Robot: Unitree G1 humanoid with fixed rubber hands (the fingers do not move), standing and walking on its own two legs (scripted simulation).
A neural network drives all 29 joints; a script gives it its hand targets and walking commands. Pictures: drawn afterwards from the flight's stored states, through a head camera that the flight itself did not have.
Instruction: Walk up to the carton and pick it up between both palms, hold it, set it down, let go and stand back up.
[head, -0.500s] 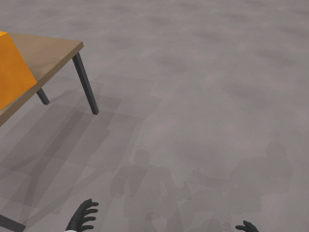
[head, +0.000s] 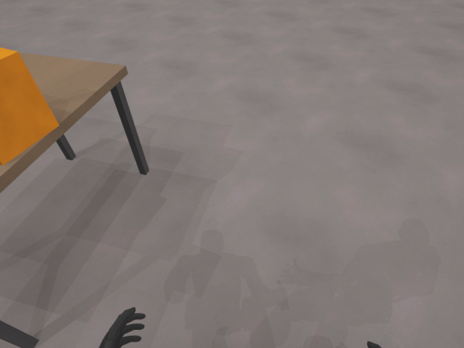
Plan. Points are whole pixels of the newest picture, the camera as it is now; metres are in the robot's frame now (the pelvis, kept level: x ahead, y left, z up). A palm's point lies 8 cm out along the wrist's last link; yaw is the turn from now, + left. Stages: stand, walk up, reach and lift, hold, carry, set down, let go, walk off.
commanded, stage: stand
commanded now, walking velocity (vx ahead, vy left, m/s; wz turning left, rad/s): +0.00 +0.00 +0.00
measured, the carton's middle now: out of the picture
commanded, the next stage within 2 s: walk up in 0.14 s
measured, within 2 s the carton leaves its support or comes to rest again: neither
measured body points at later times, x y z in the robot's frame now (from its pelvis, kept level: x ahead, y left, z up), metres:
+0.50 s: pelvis +0.00 +0.01 +0.00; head +0.00 +0.03 +0.45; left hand +0.12 +0.29 -0.10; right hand +0.12 -0.25 -0.12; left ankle +0.04 +0.14 -0.70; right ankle +0.02 -0.12 -0.72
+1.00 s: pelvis +0.12 +0.10 -0.01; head +0.08 +0.15 +0.43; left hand +0.11 +0.42 -0.13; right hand +0.30 -0.16 -0.09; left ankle +0.06 +0.17 -0.72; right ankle +0.19 +0.00 -0.67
